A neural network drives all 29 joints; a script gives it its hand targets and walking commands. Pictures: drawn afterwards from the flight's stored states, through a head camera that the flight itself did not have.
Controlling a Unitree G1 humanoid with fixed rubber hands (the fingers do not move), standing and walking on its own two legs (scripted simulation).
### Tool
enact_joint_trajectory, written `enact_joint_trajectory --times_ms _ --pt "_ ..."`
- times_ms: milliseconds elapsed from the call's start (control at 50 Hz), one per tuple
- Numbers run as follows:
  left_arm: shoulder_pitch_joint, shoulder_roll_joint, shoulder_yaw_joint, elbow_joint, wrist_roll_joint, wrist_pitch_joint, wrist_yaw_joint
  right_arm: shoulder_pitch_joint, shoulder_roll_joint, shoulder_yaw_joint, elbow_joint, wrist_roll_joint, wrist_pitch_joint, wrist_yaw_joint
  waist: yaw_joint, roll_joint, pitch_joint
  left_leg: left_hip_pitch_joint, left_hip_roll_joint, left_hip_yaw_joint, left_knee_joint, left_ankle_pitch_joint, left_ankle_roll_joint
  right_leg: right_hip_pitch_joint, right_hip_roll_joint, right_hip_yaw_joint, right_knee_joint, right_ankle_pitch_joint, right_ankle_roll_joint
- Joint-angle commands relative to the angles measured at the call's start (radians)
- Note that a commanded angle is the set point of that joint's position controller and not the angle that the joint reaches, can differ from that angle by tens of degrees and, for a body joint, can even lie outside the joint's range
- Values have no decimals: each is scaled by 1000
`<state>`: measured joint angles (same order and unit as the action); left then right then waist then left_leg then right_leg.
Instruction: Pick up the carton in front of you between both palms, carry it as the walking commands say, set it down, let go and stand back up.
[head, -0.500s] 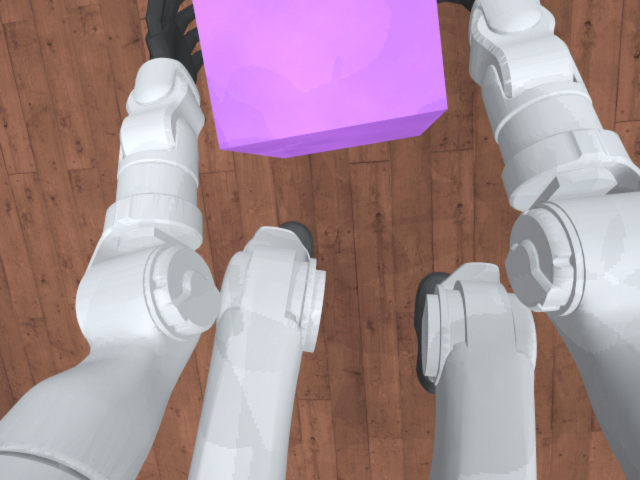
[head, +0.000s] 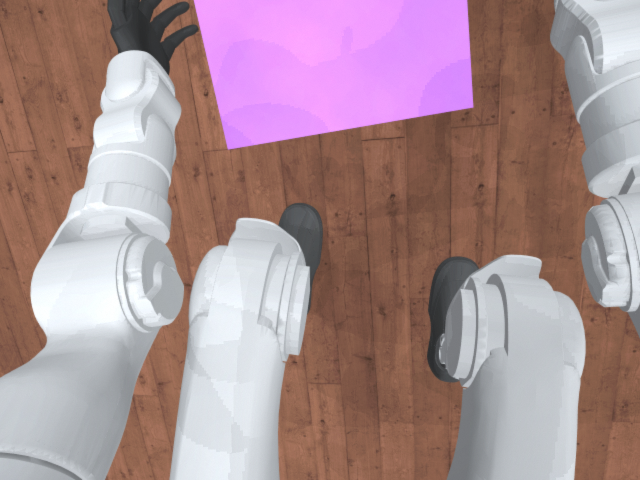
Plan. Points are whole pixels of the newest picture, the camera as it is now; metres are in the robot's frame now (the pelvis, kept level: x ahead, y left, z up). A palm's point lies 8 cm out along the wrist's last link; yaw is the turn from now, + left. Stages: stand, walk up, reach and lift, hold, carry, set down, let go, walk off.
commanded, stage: set down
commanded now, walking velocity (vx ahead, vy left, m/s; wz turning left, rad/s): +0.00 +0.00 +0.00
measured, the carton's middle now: (342, 30) +0.51 +0.08 -0.26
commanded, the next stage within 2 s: let go in 1.06 s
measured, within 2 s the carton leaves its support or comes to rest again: neither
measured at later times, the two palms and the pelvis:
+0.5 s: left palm out of the picture +0.48 +0.27 -0.03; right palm out of the picture +0.58 -0.09 -0.03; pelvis +0.01 +0.01 +0.08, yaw +0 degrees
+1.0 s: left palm out of the picture +0.47 +0.28 +0.12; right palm out of the picture +0.59 -0.10 +0.11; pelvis +0.04 +0.01 +0.20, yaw +0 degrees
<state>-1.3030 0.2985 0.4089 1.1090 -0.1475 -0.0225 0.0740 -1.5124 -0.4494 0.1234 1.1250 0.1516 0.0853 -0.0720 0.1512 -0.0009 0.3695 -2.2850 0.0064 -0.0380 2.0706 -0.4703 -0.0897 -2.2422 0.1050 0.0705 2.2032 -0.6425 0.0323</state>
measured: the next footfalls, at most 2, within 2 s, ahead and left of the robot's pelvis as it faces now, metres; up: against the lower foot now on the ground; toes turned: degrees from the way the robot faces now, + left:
none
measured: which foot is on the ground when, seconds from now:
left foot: down 0.00-1.00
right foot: down 0.00-1.00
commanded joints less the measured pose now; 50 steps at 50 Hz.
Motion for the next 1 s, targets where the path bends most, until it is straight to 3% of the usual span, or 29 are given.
enact_joint_trajectory --times_ms 0,20,40,80,100,160,200,220,240,260,280,300,360,380,400,480,500,520,540,560,600,620,700,760,800,820,920,960,980 --pt "-172 160 -29 -137 -52 -24 8 -287 -10 15 -133 43 -14 5 137 -170 -1253 680 7 131 -70 455 22 482 -62 -52 -208 323 9" --pt "-134 133 -49 -159 -63 -18 9 -285 -23 10 -181 36 -18 4 102 -207 -1311 713 9 121 -66 485 26 500 -66 -62 -215 347 17" --pt "-165 136 -65 -182 -68 -11 9 -276 -13 -4 -191 28 -14 2 105 -170 -1318 720 2 123 -82 472 20 505 -65 -66 -217 333 11" --pt "-118 171 -41 -258 -78 4 24 -278 -49 -20 -288 17 -4 -8 109 -232 -1497 789 -8 133 -92 477 25 627 -59 -84 -219 345 14" --pt "-77 132 -76 -248 -84 19 32 -255 -62 -50 -242 -7 5 -14 91 -190 -1470 798 -16 135 -108 475 22 596 -47 -96 -227 326 6" --pt "-53 149 -62 -366 -59 44 52 -243 -64 -75 -333 -25 36 -19 107 -173 -1591 857 -31 150 -152 458 21 646 -29 -115 -250 305 3" --pt "-61 119 -58 -433 -48 71 68 -199 -39 -103 -315 -45 66 -25 109 -168 -1517 848 -44 160 -199 407 23 625 -16 -119 -300 243 -9" --pt "-17 105 -68 -444 -34 85 70 -165 -49 -132 -303 -63 73 -23 84 -180 -1527 866 -45 152 -222 400 21 606 -15 -140 -317 226 -1" --pt "-1 91 -67 -388 -19 94 68 -157 -34 -138 -286 -54 74 -19 97 -117 -1487 863 -48 168 -232 371 17 569 -6 -132 -342 194 -10" --pt "16 43 -81 -402 -30 104 69 -160 -28 -143 -298 -69 73 -17 68 -148 -1419 808 -53 156 -260 356 15 561 -4 -142 -352 199 -11" --pt "-14 35 -72 -425 -17 108 65 -143 -42 -151 -233 -79 80 -12 92 -122 -1422 827 -52 170 -268 336 9 566 -10 -124 -383 164 -12" --pt "-15 25 -86 -409 -16 115 62 -129 -23 -175 -224 -85 82 -10 58 -115 -1360 805 -55 155 -307 275 14 518 -2 -145 -394 119 -14" --pt "-11 8 -68 -367 31 121 62 -109 0 -210 -132 -105 78 7 53 -88 -1257 792 -49 146 -352 239 10 443 0 -134 -444 80 -21" --pt "8 -13 -52 -375 40 117 58 -96 -18 -221 -148 -119 70 8 68 -64 -1261 784 -53 149 -360 252 7 437 -5 -119 -466 87 -23" --pt "7 -22 -71 -366 25 117 53 -94 -3 -226 -133 -124 65 13 36 -91 -1266 779 -50 144 -367 262 6 450 -6 -126 -482 102 -24" --pt "65 -7 -32 -367 50 113 53 -76 -18 -224 -138 -134 54 19 81 -108 -1344 823 -58 150 -419 319 3 516 -7 -124 -527 149 -16" --pt "69 11 -17 -429 54 112 50 -95 0 -213 -206 -126 54 19 99 -130 -1403 843 -63 164 -425 358 9 582 -2 -114 -549 190 -15" --pt "87 17 -25 -427 52 116 48 -93 -14 -221 -213 -127 60 18 77 -132 -1413 819 -57 162 -443 357 5 605 0 -120 -559 216 -12" --pt "69 -2 -46 -485 44 119 49 -65 -28 -236 -220 -134 61 16 74 -114 -1489 888 -65 163 -454 403 1 640 2 -124 -564 250 -14" --pt "94 18 -29 -480 46 121 43 -47 20 -208 -212 -132 71 20 86 -168 -1459 863 -66 165 -478 389 11 642 5 -133 -587 238 -7" --pt "143 12 -22 -468 51 136 33 -42 17 -191 -256 -132 83 23 85 -178 -1515 877 -71 175 -501 419 10 730 9 -116 -628 291 -2" --pt "116 6 -39 -539 32 141 34 -72 22 -206 -318 -119 86 28 89 -168 -1554 918 -71 168 -523 443 7 761 12 -129 -628 305 -3" --pt "171 1 -31 -556 29 168 20 -19 6 -226 -360 -153 108 37 67 -198 -1559 983 -79 159 -593 477 14 788 7 -136 -708 327 7" --pt "170 -17 -29 -548 44 172 9 1 36 -228 -343 -155 119 44 65 -167 -1519 980 -75 169 -651 462 11 837 13 -120 -771 349 3" --pt "202 10 -14 -533 56 172 0 12 48 -226 -363 -156 118 51 74 -199 -1520 993 -73 160 -680 467 17 870 8 -119 -803 353 11" --pt "197 -32 -43 -562 46 172 -3 15 30 -247 -357 -160 115 53 72 -140 -1511 1017 -77 174 -692 477 11 866 6 -112 -823 356 0" --pt "242 -37 -11 -538 79 173 -10 79 31 -265 -302 -188 115 72 62 -179 -1493 1079 -74 158 -783 495 20 949 5 -106 -917 395 7" --pt "269 -17 15 -551 100 165 -15 79 30 -257 -323 -198 114 75 91 -179 -1497 1100 -77 163 -820 510 21 979 2 -94 -952 410 7" --pt "239 -33 -11 -556 76 167 -16 79 45 -274 -306 -207 115 78 39 -205 -1449 1095 -70 141 -859 523 19 983 4 -110 -974 435 10"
